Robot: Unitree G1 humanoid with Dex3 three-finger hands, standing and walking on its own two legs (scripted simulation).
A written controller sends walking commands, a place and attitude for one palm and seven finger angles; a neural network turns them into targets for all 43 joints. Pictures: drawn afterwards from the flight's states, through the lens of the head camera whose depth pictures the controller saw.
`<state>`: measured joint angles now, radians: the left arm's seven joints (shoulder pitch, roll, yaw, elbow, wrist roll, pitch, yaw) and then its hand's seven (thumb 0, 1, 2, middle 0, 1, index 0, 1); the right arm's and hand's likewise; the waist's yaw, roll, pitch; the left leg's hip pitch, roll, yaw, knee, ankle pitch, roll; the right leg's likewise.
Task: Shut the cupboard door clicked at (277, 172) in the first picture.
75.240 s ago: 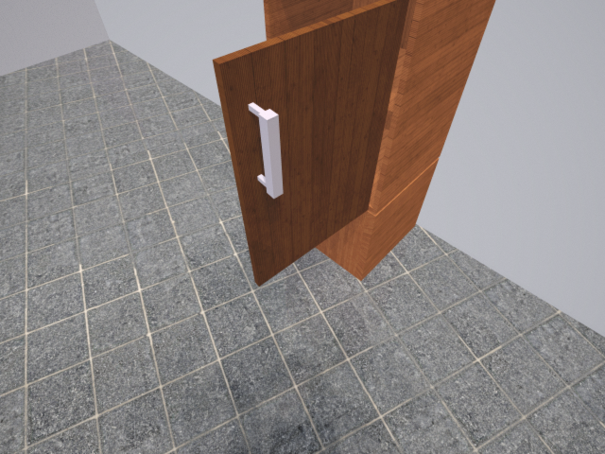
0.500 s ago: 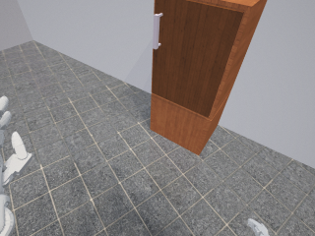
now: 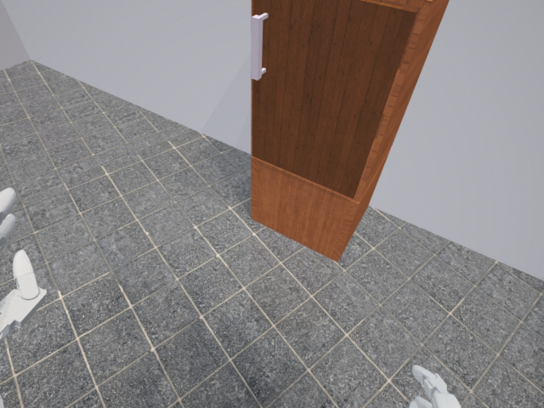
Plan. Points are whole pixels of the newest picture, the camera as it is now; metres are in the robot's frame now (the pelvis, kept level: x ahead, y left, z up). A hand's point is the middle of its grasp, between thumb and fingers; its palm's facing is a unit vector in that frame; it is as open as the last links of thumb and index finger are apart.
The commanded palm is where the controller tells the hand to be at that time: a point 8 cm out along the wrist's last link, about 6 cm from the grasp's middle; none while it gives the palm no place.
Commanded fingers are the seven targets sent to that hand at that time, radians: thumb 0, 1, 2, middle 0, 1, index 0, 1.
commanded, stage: stop stepping back and stand still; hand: left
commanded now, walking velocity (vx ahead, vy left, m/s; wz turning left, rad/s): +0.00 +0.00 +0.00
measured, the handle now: (260, 47) +1.01 +0.11 +0.09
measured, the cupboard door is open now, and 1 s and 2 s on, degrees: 1 1 1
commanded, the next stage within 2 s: let the arm hang, fingers relaxed in 0.22 s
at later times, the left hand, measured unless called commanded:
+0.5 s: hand out of the picture +0.13 +0.25 -0.08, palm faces +0.03 -0.92 -0.38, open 7.4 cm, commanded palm none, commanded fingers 0.00 0.90 0.90 -0.20 -0.30 -0.20 -0.30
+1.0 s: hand out of the picture -0.05 +0.23 -0.16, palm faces +0.02 -0.96 -0.29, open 7.3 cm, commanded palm none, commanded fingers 0.00 0.90 0.90 -0.20 -0.30 -0.20 -0.30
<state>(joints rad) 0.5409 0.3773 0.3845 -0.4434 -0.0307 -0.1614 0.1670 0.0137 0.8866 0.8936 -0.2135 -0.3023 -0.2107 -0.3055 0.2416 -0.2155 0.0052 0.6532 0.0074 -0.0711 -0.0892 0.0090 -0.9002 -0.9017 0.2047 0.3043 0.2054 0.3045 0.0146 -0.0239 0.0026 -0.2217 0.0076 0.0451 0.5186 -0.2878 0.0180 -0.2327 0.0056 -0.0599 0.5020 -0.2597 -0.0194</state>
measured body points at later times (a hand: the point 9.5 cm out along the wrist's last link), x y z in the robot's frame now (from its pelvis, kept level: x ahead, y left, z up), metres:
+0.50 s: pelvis -0.03 +0.02 -0.01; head -0.02 -0.01 +0.44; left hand +0.13 +0.30 -0.06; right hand +0.13 -0.23 -0.13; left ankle -0.01 +0.11 -0.74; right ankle +0.01 -0.10 -0.74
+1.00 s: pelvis -0.04 +0.01 +0.00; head -0.04 +0.00 +0.45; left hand -0.05 +0.28 -0.14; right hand -0.04 -0.23 -0.16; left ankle -0.01 +0.11 -0.74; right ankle +0.01 -0.10 -0.74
